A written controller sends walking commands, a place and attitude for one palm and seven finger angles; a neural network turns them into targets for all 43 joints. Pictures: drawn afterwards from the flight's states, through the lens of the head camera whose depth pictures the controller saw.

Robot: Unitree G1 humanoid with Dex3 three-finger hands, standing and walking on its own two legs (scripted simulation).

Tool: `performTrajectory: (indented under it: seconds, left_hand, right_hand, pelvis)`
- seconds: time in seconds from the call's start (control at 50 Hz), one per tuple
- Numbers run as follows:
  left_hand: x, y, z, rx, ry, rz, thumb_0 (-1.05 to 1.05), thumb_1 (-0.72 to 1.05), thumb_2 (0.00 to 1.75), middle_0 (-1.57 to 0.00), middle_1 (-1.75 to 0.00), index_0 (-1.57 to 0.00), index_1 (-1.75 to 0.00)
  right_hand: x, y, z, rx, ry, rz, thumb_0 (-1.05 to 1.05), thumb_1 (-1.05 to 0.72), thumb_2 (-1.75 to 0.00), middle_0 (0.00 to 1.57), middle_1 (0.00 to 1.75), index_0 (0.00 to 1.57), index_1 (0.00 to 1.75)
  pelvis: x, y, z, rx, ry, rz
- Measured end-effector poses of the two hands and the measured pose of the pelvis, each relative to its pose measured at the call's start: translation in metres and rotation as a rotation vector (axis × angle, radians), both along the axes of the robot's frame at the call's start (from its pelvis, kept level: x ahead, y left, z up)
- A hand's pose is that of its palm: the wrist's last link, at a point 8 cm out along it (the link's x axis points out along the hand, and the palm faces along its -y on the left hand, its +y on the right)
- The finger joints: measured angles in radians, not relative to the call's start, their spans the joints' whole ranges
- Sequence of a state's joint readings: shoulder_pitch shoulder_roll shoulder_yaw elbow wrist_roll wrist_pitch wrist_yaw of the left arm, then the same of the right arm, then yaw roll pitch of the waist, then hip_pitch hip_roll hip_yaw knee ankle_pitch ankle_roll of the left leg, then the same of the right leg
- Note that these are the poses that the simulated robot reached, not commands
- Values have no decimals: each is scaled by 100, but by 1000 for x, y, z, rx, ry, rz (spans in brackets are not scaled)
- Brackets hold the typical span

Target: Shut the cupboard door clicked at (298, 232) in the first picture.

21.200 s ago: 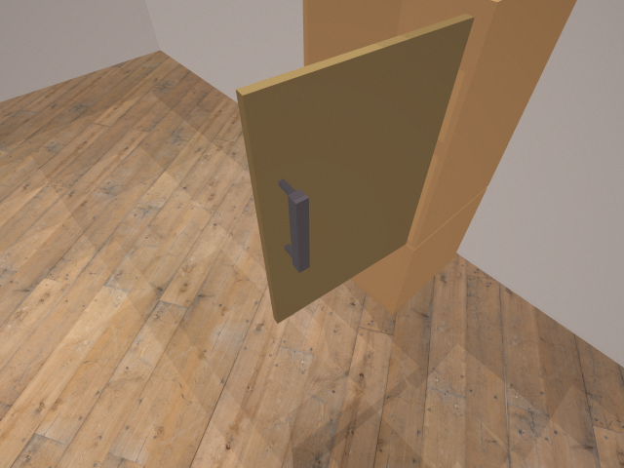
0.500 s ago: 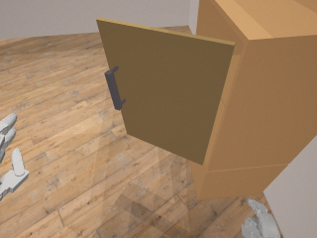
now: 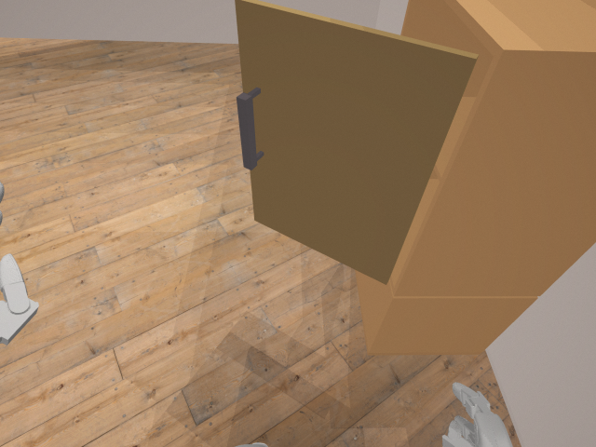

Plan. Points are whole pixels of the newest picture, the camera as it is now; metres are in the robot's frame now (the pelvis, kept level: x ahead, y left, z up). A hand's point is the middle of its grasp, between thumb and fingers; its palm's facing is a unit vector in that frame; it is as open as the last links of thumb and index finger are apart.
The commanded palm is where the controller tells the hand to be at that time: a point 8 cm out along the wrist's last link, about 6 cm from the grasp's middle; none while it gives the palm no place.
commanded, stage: step back with the hand held close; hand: left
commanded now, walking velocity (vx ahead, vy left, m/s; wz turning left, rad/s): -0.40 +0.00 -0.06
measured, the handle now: (253, 129) +0.73 +0.16 +0.02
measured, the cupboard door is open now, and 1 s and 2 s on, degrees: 58 58 58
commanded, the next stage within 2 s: stop stepping back and stand still in 0.54 s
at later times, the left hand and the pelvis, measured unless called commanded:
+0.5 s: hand out of the picture +0.11 +0.30 +0.20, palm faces +0.48 -0.76 -0.43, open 7.4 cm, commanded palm +0.06 +0.32 +0.19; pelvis -0.08 +0.02 +0.00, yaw +0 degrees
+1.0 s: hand out of the picture -0.02 +0.38 +0.18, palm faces +0.50 -0.83 -0.24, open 7.4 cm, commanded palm -0.07 +0.38 +0.19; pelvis -0.24 +0.10 -0.02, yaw -6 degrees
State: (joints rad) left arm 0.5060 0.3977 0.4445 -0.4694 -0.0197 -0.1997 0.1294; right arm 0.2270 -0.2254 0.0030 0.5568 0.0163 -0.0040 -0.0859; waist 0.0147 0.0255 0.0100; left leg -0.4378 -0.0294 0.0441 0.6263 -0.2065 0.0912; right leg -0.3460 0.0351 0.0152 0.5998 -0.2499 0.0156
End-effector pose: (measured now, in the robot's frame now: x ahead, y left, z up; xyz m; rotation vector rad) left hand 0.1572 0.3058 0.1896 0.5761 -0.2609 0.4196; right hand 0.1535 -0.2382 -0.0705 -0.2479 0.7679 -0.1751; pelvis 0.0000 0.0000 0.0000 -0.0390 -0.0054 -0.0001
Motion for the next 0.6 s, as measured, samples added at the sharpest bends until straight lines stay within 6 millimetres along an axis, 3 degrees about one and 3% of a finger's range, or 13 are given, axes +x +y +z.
performTrajectory:
  seconds: [0.2, 0.34, 0.46, 0.54, 0.6]
  left_hand:
    - [-27, -7, 0, -18, -56, -59, 1, 89, 90, -21, -30, -21, -30]
    - [-44, 15, 3, 34, -71, -80, 1, 89, 90, -21, -30, -22, -30]
    - [-83, 32, 23, 44, -129, -40, 1, 89, 90, -21, -30, -22, -30]
    - [-105, 29, 15, 11, -110, -44, 1, 89, 90, -21, -30, -21, -30]
    - [-110, 18, 2, -19, -111, -99, 1, 89, 90, -20, -30, -21, -30]
  right_hand:
    - [-33, -4, 2, -24, 13, -8, 1, -90, -90, 21, 30, 20, 30]
    - [-57, 5, 10, -64, -24, -39, 1, -90, -90, 21, 30, 20, 30]
    - [-70, 26, 14, -27, -29, 8, 1, -90, -90, 21, 30, 20, 30]
    - [-75, 40, 13, 1, -69, 58, 1, -90, -90, 21, 30, 20, 30]
    - [-89, 45, 5, 5, -89, 62, 1, -90, -90, 21, 30, 20, 30]
  pelvis:
    - [-30, 3, -2, 4, 6, 6]
    - [-54, 17, -3, -56, 6, 27]
    - [-74, 21, 3, -81, 69, 24]
    - [-101, 20, 0, -41, 113, -33]
    - [-127, 25, -7, -31, 86, -94]
